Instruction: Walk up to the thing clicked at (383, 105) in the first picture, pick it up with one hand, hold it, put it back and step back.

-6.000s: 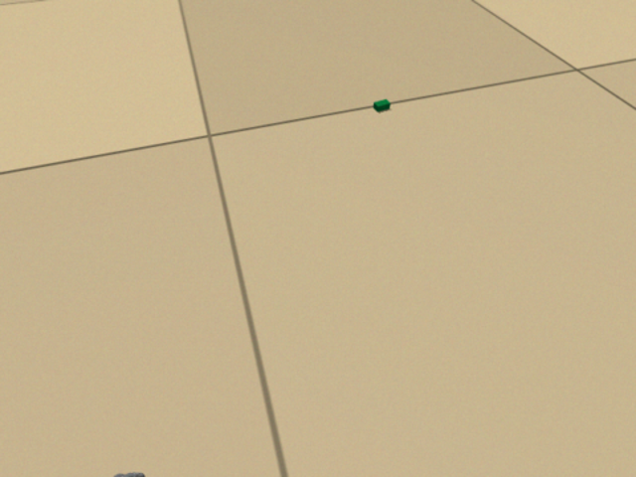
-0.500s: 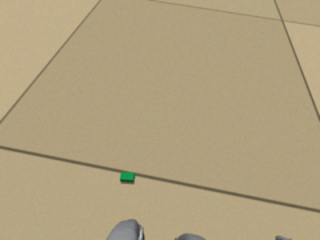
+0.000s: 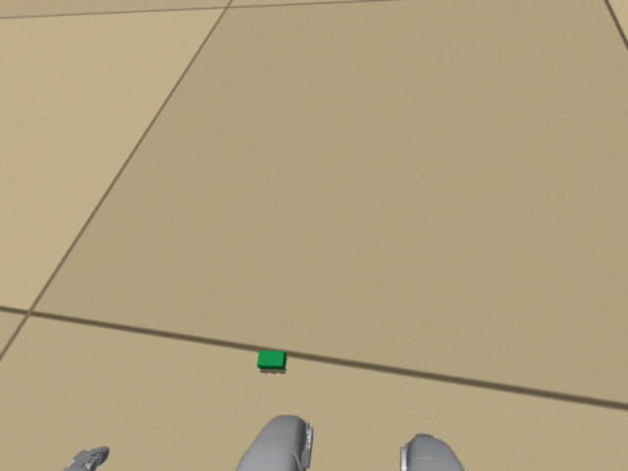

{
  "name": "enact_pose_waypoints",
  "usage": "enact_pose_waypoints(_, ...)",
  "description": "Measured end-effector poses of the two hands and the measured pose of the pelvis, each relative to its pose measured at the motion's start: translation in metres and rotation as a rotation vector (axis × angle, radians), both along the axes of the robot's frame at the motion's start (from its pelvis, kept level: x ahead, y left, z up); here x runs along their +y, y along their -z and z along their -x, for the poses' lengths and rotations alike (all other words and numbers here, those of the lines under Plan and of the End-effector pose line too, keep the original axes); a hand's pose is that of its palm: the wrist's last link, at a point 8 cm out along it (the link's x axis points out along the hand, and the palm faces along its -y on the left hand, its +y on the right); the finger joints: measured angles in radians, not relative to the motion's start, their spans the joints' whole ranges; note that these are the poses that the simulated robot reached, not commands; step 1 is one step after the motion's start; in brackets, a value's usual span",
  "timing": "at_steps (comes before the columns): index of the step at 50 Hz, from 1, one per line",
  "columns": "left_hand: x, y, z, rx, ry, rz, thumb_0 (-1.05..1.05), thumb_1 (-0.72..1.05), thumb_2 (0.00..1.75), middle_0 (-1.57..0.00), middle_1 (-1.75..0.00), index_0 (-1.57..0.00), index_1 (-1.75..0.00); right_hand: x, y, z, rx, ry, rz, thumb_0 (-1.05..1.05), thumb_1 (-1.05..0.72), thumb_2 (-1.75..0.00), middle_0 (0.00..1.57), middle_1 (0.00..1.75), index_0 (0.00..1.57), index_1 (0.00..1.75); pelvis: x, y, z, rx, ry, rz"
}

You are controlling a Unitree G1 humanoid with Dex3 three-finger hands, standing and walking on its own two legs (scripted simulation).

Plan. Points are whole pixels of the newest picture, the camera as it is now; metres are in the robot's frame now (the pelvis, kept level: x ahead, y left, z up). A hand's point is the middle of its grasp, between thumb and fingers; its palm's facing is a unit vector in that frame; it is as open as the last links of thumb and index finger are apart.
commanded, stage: walk up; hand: left
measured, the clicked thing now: (271, 359) +0.46 +0.27 -0.73
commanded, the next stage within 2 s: none
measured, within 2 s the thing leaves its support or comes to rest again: neither
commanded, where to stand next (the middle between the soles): +0.04 +0.08 m, yaw -2 degrees
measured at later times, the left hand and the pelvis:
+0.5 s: hand out of the picture +0.08 +0.34 -0.15, palm faces +0.02 -0.92 -0.40, open 7.3 cm; pelvis +0.03 +0.07 +0.00, yaw +3 degrees
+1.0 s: hand (115, 470) +0.12 +0.33 -0.12, palm faces -0.02 -0.94 -0.35, open 7.3 cm; pelvis +0.02 +0.07 +0.03, yaw +0 degrees
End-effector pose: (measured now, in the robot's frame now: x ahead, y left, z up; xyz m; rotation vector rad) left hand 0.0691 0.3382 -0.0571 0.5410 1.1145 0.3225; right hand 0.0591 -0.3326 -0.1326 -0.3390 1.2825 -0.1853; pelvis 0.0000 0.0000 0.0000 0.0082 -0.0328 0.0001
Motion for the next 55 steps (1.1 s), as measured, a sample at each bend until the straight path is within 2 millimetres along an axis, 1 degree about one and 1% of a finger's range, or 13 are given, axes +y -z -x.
enact_pose_waypoints(3, 0.012, -0.002, 0.014, 0.003, -0.034, -0.013, 0.00, 0.90, 0.89, -0.21, -0.30, -0.21, -0.30, 0.004, 0.000, -0.001, 0.030, -0.020, 0.005, 0.01, -0.90, -0.89, 0.20, 0.30, 0.20, 0.30, 0.005, 0.000, -0.002, 0.004, -0.017, 0.003)
enact_pose_waypoints(6, 0.026, 0.004, 0.027, 0.015, -0.062, -0.007, 0.00, 0.90, 0.89, -0.21, -0.30, -0.21, -0.30, 0.014, -0.003, -0.007, 0.041, -0.044, 0.015, 0.01, -0.90, -0.89, 0.20, 0.30, 0.20, 0.30, 0.014, 0.003, -0.004, 0.003, -0.035, 0.005)
enact_pose_waypoints(10, 0.051, 0.026, 0.041, 0.039, -0.093, 0.025, 0.01, 0.90, 0.89, -0.21, -0.30, -0.21, -0.30, 0.032, -0.010, -0.021, 0.011, -0.072, 0.043, 0.01, -0.90, -0.89, 0.20, 0.30, 0.20, 0.30, 0.034, 0.012, -0.004, 0.005, -0.056, 0.013)
enact_pose_waypoints(13, 0.065, 0.046, 0.043, 0.069, -0.118, 0.053, 0.01, 0.90, 0.89, -0.20, -0.30, -0.21, -0.30, 0.049, -0.018, -0.026, -0.033, -0.077, 0.068, 0.01, -0.90, -0.89, 0.20, 0.30, 0.20, 0.30, 0.048, 0.017, -0.005, -0.009, -0.045, -0.023)
enact_pose_waypoints(15, 0.064, 0.052, 0.040, 0.089, -0.123, 0.081, 0.01, 0.91, 0.89, -0.20, -0.30, -0.21, -0.30, 0.058, -0.024, -0.028, -0.051, -0.071, 0.069, 0.01, -0.90, -0.89, 0.20, 0.30, 0.20, 0.30, 0.054, 0.013, -0.009, -0.001, -0.055, 0.004)
enact_pose_waypoints(19, 0.057, 0.056, 0.024, 0.083, -0.104, 0.143, 0.01, 0.91, 0.89, -0.20, -0.30, -0.21, -0.30, 0.073, -0.034, -0.035, -0.066, -0.064, 0.071, 0.01, -0.90, -0.89, 0.21, 0.30, 0.20, 0.30, 0.060, 0.005, -0.018, 0.014, -0.060, 0.011)
enact_pose_waypoints(24, 0.046, 0.059, 0.002, 0.056, -0.083, 0.177, 0.01, 0.91, 0.89, -0.20, -0.30, -0.21, -0.30, 0.081, -0.027, -0.052, -0.081, -0.063, 0.056, 0.01, -0.90, -0.89, 0.21, 0.30, 0.20, 0.30, 0.064, 0.005, -0.026, 0.009, -0.051, 0.027)
enact_pose_waypoints(30, 0.040, 0.052, -0.023, 0.027, -0.052, 0.207, 0.01, 0.91, 0.89, -0.20, -0.30, -0.21, -0.30, 0.103, -0.023, -0.072, -0.125, -0.059, 0.013, 0.01, -0.90, -0.89, 0.21, 0.30, 0.20, 0.30, 0.071, -0.001, -0.028, 0.004, -0.051, 0.011)
enact_pose_waypoints(35, 0.041, 0.043, -0.047, -0.013, -0.022, 0.217, 0.01, 0.91, 0.89, -0.20, -0.30, -0.21, -0.30, 0.117, -0.028, -0.078, -0.139, -0.065, -0.014, 0.01, -0.90, -0.89, 0.21, 0.30, 0.20, 0.30, 0.074, -0.008, -0.028, -0.006, -0.035, 0.014)
enact_pose_waypoints(39, 0.042, 0.036, -0.059, -0.040, -0.011, 0.223, 0.01, 0.91, 0.89, -0.20, -0.30, -0.21, -0.30, 0.119, -0.036, -0.076, -0.145, -0.058, -0.015, 0.01, -0.90, -0.89, 0.21, 0.30, 0.20, 0.30, 0.073, -0.015, -0.025, -0.014, -0.028, 0.007)
enact_pose_waypoints(42, 0.040, 0.033, -0.062, -0.041, -0.005, 0.229, 0.01, 0.91, 0.89, -0.20, -0.30, -0.21, -0.30, 0.115, -0.042, -0.073, -0.141, -0.049, -0.006, 0.01, -0.90, -0.89, 0.21, 0.30, 0.20, 0.30, 0.073, -0.019, -0.023, -0.019, -0.021, 0.004)
enact_pose_waypoints(45, 0.037, 0.030, -0.060, -0.027, -0.003, 0.236, 0.01, 0.91, 0.89, -0.20, -0.30, -0.21, -0.30, 0.110, -0.046, -0.069, -0.132, -0.038, 0.001, 0.01, -0.90, -0.89, 0.21, 0.30, 0.20, 0.30, 0.072, -0.023, -0.022, -0.021, -0.014, 0.002)
enact_pose_waypoints(55, 0.028, 0.030, -0.031, 0.078, -0.030, 0.244, 0.01, 0.91, 0.89, -0.20, -0.30, -0.21, -0.30, 0.094, -0.050, -0.054, -0.088, -0.001, 0.005, 0.01, -0.90, -0.89, 0.21, 0.30, 0.20, 0.30, 0.067, -0.031, -0.021, -0.019, 0.002, -0.002)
